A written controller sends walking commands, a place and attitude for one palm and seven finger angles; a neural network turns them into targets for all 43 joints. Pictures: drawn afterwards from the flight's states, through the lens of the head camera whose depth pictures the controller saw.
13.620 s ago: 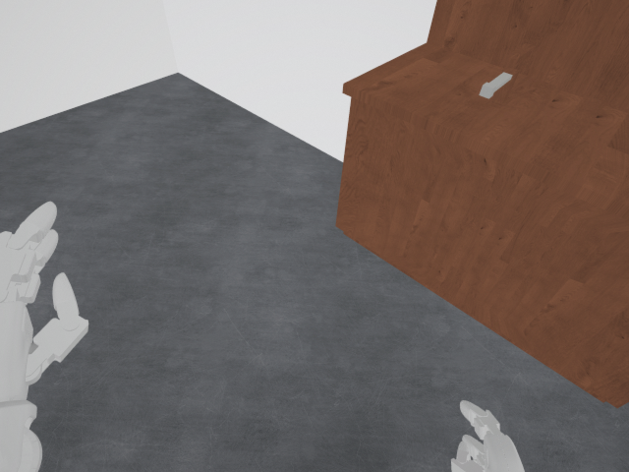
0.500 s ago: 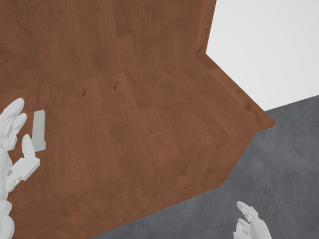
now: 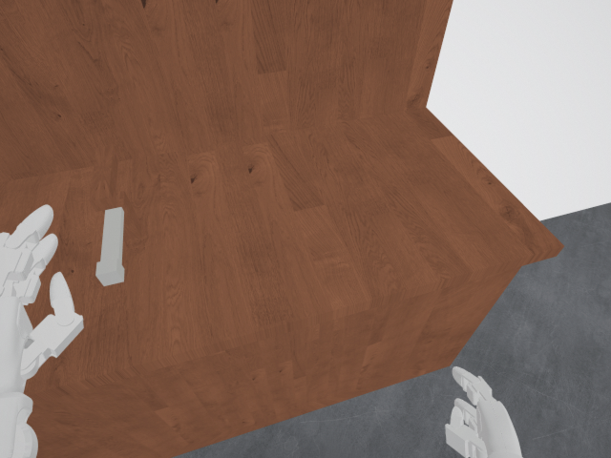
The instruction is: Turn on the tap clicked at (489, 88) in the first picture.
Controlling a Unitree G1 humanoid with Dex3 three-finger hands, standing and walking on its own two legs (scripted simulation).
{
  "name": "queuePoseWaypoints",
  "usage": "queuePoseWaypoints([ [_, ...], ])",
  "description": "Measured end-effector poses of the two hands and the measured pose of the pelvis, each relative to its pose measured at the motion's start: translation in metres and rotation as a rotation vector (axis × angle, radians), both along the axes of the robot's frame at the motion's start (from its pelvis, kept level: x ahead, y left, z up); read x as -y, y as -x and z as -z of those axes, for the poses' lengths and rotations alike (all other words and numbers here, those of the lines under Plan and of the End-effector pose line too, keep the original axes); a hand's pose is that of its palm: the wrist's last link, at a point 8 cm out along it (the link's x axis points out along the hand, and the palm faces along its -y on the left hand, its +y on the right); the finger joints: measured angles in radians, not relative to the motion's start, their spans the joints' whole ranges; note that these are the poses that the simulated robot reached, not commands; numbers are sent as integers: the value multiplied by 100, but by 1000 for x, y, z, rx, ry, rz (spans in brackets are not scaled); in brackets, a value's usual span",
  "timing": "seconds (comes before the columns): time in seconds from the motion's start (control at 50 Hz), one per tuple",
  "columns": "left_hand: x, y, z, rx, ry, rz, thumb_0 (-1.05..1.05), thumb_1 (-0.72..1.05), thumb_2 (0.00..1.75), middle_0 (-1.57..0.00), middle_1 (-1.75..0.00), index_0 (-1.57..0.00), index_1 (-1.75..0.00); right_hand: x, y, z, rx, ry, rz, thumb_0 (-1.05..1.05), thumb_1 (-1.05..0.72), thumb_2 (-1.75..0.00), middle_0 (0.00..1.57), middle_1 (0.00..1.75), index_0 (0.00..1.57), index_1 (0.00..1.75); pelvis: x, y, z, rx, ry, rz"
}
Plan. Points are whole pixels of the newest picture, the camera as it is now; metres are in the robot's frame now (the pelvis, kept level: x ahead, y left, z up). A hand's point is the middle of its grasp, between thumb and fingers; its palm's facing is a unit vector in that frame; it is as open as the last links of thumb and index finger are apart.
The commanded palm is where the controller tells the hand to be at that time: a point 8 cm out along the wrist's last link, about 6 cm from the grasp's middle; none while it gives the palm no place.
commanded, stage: come to a stop and stand still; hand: left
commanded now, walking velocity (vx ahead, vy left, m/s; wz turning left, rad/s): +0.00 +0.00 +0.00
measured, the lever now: (110, 272) +0.34 +0.32 +0.04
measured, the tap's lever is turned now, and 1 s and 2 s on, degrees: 0 0 0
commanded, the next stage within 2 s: look again from close up in 0.54 s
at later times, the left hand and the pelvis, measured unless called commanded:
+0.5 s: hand (35, 308) +0.22 +0.29 +0.16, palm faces +0.35 -0.86 -0.37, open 7.4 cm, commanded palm +0.16 +0.33 +0.17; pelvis +0.00 +0.05 +0.00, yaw -1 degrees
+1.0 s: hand (65, 294) +0.24 +0.28 +0.14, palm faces +0.29 -0.87 -0.39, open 7.4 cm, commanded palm +0.18 +0.32 +0.17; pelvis +0.01 +0.04 +0.00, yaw -2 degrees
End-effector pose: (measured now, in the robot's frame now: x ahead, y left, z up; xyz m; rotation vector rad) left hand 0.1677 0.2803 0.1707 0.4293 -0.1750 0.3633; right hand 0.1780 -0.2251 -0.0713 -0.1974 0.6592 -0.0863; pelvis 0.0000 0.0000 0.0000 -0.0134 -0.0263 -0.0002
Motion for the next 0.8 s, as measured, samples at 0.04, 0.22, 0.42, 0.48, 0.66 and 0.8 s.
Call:
queuePoseWaypoints([
  [0.04, -6, 0, 1, 8, 11, 1, 1, 89, 90, -21, -31, -21, -30, -10, -1, -4, 9, 1, -12, 1, -91, -90, 20, 30, 20, 30, -6, 1, -1, 2, 0, 1],
  [0.22, -30, -3, -2, 54, 8, 41, 1, 89, 90, -20, -31, -21, -30, -44, 8, -13, 16, 6, -28, 1, -90, -90, 20, 30, 20, 30, -30, 5, -3, 3, -2, 8],
  [0.42, -46, -6, -2, 64, -17, 53, 1, 89, 90, -20, -31, -21, -30, -59, 26, -4, -39, 7, -13, 1, -90, -90, 20, 30, 20, 30, -47, 4, -3, 1, -6, 11],
  [0.48, -47, -8, -2, 60, -20, 54, 1, 89, 90, -20, -31, -21, -30, -59, 29, -1, -54, 6, -9, 1, -90, -90, 20, 30, 20, 30, -49, 3, -2, 0, -7, 12],
  [0.66, -44, -18, -12, 57, -121, 76, 1, 89, 90, -21, -31, -21, -30, -52, 24, 3, -57, 15, -13, 1, -90, -90, 20, 30, 20, 30, -44, -1, -1, -4, -2, 9],
  [0.8, -68, -40, -26, 175, -107, -2, 1, 89, 90, -20, -30, -21, -30, -43, 20, 2, -24, -19, -21, 1, -90, -90, 20, 30, 20, 30, -39, 0, 1, -7, -5, 35],
])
